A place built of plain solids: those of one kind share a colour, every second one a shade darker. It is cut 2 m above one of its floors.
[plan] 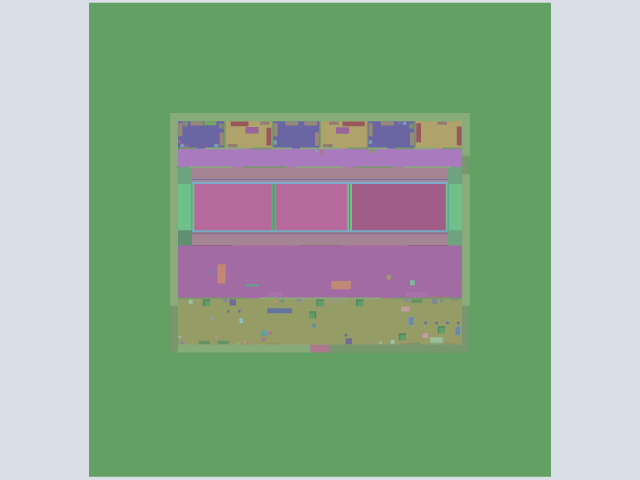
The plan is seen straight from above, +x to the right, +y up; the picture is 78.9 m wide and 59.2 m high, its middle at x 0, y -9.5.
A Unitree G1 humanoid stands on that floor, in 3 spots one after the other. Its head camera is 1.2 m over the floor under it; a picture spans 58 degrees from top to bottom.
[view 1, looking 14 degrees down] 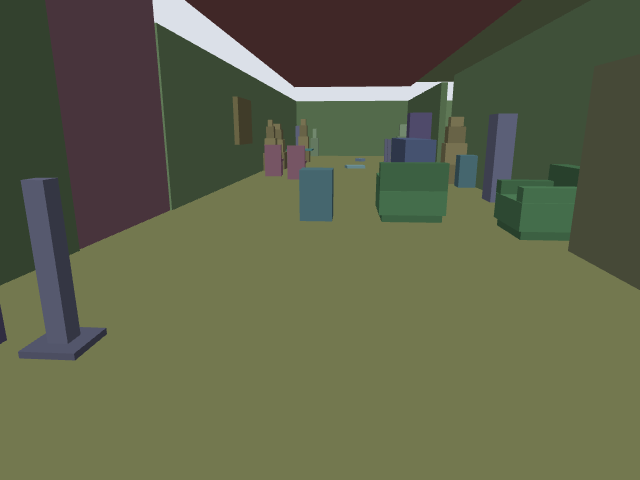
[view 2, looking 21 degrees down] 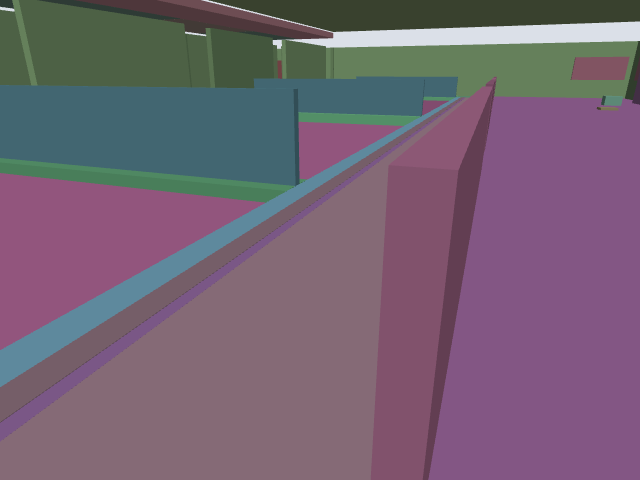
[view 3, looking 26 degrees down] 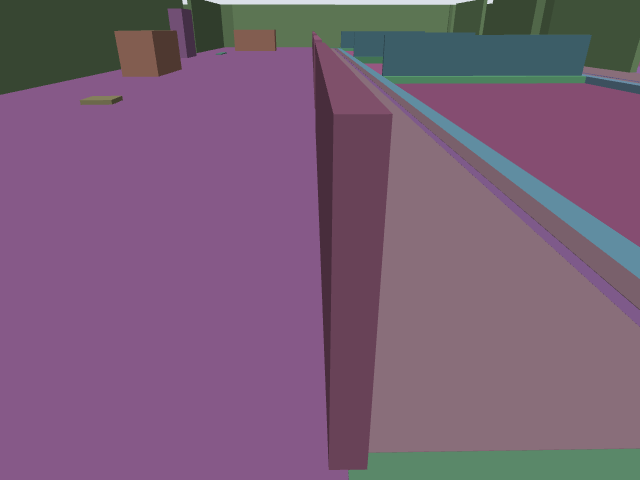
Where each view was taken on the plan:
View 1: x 5.37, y -19.59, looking -176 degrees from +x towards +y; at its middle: floor_lobby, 4.96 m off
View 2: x -10.19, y -10.29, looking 21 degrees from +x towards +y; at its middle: floor_walkway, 3.35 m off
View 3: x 16.73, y -10.29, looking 179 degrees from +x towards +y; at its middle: rail_far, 2.66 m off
